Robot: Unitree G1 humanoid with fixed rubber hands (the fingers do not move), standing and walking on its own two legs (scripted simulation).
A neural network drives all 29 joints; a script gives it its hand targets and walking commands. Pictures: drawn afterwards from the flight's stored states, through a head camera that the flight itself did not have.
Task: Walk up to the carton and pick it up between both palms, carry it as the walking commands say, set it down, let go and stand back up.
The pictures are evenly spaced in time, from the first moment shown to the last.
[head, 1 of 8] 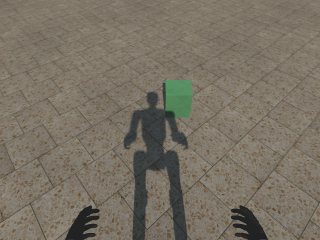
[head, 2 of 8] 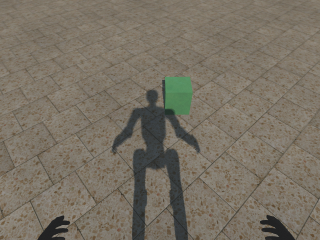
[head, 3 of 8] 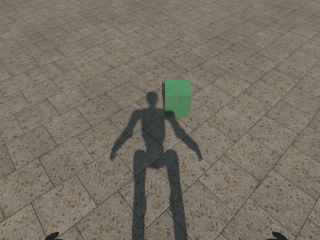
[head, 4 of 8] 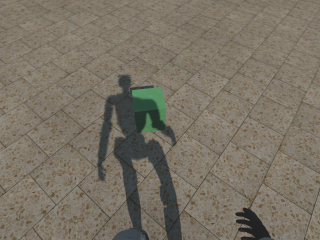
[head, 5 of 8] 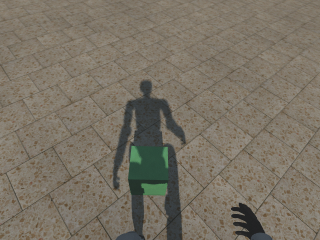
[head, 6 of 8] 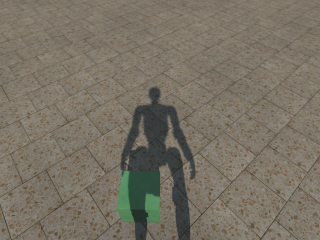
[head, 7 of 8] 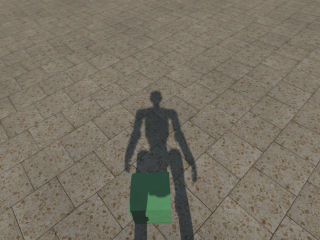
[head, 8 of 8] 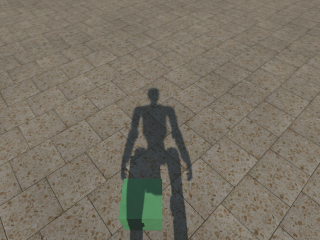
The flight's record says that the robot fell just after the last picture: no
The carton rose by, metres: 0.00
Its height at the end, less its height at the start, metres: +0.00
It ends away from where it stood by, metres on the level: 0.00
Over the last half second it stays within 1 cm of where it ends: yes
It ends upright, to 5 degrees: yes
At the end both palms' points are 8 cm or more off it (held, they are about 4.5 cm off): yes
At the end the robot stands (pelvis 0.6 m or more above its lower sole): yes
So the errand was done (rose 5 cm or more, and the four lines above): no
